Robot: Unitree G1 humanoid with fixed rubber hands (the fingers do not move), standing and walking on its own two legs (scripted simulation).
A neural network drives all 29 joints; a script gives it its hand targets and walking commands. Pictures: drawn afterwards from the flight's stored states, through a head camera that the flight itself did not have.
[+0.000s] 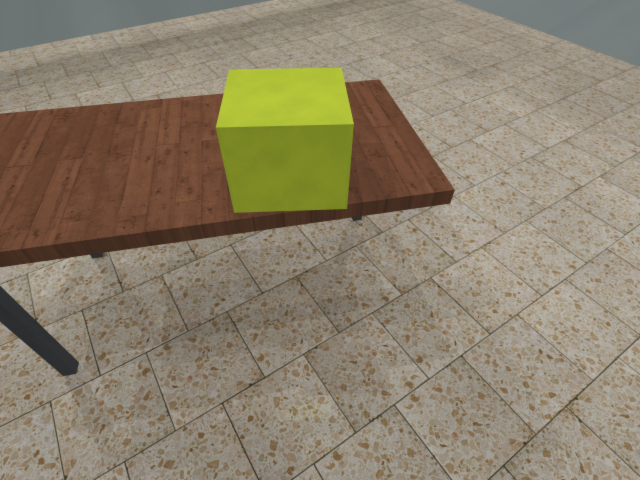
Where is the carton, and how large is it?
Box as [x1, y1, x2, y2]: [216, 68, 353, 212]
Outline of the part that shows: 341,68 229,70 216,124 216,130 234,212 346,208 353,122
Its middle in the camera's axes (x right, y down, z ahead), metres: -0.07 -0.24 +0.91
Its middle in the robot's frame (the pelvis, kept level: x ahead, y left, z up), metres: +0.84 +0.11 -0.04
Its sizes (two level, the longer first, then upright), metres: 0.264 0.251 0.223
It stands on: a table, 0.62 m high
